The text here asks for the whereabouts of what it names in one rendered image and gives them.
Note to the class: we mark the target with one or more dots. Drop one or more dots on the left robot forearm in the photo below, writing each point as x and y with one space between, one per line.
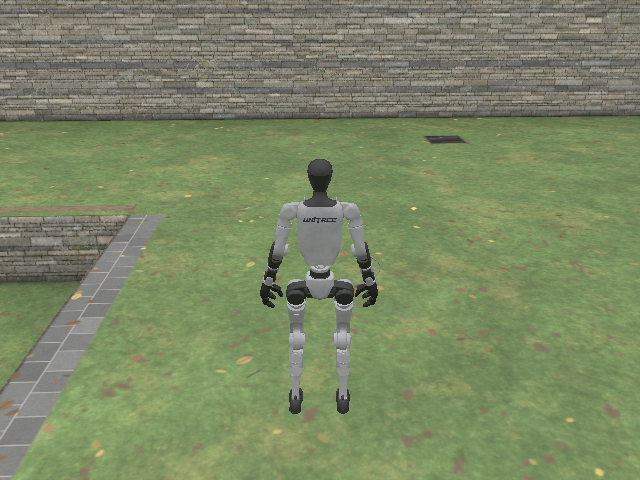
272 267

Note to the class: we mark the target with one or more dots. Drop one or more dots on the left robot upper arm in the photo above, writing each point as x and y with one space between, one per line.
288 212

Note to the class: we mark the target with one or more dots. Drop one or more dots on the left robot hand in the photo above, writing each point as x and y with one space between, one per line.
265 293

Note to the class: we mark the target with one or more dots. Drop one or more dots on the right robot upper arm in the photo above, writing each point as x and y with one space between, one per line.
351 212

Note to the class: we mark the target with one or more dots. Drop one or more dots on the right robot shin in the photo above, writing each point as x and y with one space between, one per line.
343 367

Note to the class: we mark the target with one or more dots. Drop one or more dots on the right robot forearm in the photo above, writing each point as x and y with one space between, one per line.
366 268

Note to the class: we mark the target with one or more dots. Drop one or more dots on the right robot foot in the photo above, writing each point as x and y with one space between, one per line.
342 405

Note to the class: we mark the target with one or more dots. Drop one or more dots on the right robot hand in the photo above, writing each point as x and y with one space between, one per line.
372 291

